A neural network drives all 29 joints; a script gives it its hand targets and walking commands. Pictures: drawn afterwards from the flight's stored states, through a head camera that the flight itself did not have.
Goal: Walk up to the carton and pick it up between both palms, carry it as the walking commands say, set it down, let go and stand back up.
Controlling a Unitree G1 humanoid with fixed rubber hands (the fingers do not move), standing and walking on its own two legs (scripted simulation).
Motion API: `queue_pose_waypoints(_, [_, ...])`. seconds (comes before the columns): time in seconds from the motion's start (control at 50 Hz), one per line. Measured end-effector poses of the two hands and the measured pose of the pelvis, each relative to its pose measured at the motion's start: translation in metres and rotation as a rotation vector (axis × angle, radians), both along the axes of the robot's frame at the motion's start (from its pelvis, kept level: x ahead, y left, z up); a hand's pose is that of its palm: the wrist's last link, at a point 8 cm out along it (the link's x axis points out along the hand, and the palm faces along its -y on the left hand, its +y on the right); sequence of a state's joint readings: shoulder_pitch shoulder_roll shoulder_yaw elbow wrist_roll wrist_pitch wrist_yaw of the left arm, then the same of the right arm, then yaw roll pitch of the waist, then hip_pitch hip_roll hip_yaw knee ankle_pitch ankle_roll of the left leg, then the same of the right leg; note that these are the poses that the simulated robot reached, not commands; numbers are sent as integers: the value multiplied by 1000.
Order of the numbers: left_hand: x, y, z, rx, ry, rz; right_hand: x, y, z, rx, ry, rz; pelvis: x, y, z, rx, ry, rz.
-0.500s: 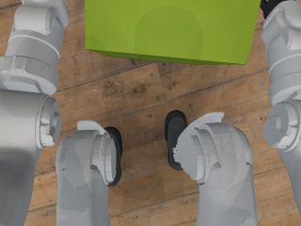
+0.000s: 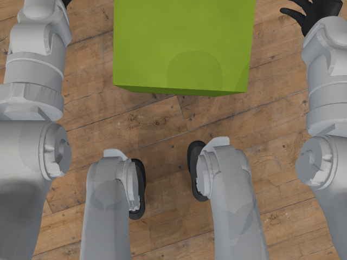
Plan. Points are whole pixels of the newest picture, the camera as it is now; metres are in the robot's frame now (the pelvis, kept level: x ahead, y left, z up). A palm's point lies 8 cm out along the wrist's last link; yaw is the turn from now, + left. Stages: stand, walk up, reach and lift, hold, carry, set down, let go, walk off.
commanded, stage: set down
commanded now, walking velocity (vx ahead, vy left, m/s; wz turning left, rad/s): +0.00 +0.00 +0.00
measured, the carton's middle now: (179, 43) +0.55 -0.08 -0.30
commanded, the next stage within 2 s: let go in 0.86 s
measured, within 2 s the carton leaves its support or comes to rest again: neither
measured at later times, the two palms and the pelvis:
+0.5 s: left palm out of the picture +0.59 +0.14 +0.04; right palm out of the picture +0.51 -0.31 +0.04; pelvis +0.01 +0.00 +0.13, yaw +0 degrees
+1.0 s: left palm out of the picture +0.58 +0.14 +0.14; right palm out of the picture +0.50 -0.30 +0.14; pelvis +0.04 -0.01 +0.24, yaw -1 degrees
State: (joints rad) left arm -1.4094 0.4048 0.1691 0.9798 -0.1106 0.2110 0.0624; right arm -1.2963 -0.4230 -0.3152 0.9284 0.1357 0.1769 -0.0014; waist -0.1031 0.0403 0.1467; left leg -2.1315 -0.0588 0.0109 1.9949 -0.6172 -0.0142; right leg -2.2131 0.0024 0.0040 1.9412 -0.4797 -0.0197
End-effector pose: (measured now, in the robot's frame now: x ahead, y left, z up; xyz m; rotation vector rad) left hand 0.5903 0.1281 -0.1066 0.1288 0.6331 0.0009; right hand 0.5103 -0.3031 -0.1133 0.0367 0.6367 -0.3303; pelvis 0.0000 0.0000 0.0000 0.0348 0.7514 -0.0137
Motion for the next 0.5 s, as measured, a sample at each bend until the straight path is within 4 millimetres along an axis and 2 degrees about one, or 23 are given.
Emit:
queue_pose_waypoints(0.26, [0,10,71,-4,1,-11,2,-6,78,2,-7,20,5,-3,63,5,59,4])
queue_pose_waypoints(0.5, [0,9,146,-5,5,-32,-1,-9,155,15,-11,24,15,-3,131,3,68,3])
